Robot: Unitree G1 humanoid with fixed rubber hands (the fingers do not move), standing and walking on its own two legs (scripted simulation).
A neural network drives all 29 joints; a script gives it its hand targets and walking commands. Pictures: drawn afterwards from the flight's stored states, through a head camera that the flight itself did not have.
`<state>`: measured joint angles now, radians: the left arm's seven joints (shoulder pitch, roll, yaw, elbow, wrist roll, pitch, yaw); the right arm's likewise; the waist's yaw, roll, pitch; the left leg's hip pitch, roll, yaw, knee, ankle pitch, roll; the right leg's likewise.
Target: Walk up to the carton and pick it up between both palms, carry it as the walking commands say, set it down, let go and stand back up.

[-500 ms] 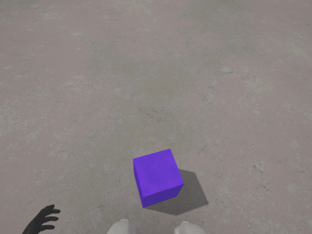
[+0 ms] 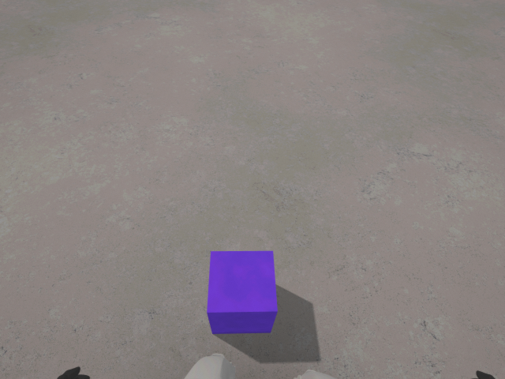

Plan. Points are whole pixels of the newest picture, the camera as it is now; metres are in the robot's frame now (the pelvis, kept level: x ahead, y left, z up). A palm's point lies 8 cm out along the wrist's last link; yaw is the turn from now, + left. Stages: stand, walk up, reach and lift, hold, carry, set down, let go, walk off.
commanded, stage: walk up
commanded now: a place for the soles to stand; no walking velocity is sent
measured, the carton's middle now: (241, 293) +0.47 +0.06 -0.60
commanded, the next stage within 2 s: none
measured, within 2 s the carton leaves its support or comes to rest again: neither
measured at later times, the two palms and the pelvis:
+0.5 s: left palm out of the picture +0.07 +0.32 -0.06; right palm out of the picture +0.15 -0.31 -0.06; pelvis +0.00 -0.01 +0.03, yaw +8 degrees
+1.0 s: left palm out of the picture +0.06 +0.33 -0.06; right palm (434, 340) +0.22 -0.26 -0.04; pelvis +0.03 +0.01 +0.05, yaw +10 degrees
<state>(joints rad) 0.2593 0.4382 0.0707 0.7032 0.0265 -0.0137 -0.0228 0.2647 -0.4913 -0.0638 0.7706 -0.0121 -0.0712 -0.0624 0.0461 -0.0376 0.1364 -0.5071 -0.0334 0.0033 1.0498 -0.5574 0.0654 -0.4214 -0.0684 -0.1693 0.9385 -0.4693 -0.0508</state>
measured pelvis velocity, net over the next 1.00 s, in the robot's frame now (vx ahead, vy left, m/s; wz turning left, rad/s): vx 0.03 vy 0.01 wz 0.18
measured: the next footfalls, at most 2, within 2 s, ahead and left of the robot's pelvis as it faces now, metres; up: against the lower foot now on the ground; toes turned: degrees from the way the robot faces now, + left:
left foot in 0.04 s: +0.07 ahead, +0.14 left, +0.00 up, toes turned +8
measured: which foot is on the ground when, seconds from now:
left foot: up 0.00-0.02, down 0.04-1.00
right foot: down 0.00-1.00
